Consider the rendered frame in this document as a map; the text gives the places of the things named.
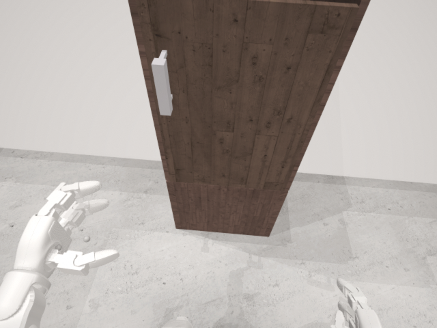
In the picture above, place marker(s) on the cupboard door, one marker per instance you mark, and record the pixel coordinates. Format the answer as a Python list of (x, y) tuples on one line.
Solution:
[(247, 79)]

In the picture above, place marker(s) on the handle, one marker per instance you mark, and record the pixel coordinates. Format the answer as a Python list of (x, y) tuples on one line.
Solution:
[(161, 80)]

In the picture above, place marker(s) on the left robot hand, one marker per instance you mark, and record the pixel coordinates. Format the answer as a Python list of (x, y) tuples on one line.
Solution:
[(36, 249)]

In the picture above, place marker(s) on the robot left forearm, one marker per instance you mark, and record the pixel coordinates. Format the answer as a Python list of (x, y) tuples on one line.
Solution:
[(22, 299)]

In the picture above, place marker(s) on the right robot hand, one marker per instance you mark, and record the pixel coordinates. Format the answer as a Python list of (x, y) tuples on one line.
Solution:
[(358, 314)]

